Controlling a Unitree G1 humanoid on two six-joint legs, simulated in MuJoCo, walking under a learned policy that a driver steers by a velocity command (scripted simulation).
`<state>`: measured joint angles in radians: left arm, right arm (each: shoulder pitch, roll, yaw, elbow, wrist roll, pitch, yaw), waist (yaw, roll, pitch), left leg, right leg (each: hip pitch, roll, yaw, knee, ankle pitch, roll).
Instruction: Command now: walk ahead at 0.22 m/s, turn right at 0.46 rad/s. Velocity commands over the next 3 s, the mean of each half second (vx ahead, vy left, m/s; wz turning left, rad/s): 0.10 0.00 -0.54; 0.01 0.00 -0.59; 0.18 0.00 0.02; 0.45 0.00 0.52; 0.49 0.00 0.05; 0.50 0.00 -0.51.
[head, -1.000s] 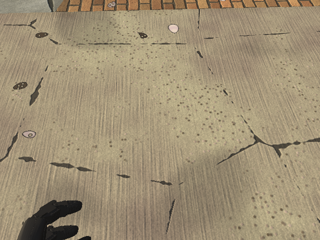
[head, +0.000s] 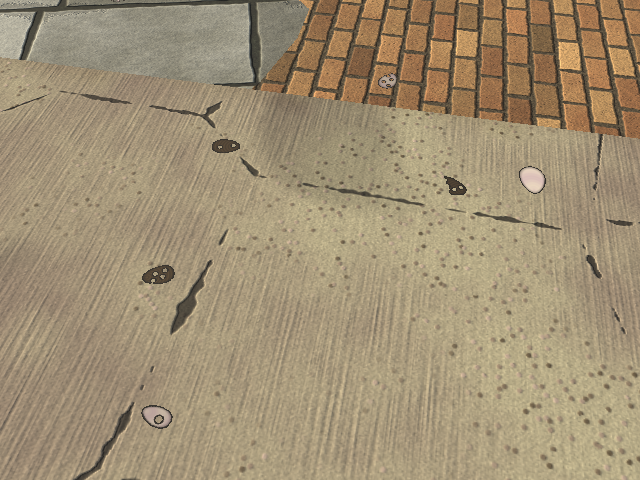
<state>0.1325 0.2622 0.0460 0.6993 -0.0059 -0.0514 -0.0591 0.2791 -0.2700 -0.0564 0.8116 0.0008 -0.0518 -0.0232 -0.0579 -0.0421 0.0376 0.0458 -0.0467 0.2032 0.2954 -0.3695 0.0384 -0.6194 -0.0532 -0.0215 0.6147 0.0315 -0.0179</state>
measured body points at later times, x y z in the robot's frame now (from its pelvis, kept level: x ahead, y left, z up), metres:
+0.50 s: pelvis +0.13 +0.02 +0.00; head +0.16 +0.01 +0.45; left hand +0.37 +0.24 -0.09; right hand +0.19 -0.29 -0.10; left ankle +0.21 +0.14 -0.73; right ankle +0.17 -0.09 -0.73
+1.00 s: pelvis +0.12 +0.01 +0.00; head +0.14 -0.03 +0.45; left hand +0.42 +0.13 -0.07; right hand +0.07 -0.31 -0.11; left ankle +0.19 +0.14 -0.69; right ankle +0.07 -0.08 -0.73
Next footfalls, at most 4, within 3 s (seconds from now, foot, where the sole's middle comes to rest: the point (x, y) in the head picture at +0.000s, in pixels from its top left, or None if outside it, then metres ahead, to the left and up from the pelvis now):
0.06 right None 0.21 -0.10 -0.77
0.52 left None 0.24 0.12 -0.77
0.94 right None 0.10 -0.10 -0.77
1.40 left None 0.24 0.07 -0.77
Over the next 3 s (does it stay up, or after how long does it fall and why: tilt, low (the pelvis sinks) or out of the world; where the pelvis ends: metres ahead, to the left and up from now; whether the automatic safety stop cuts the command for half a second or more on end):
stays up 0.92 -0.30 0.00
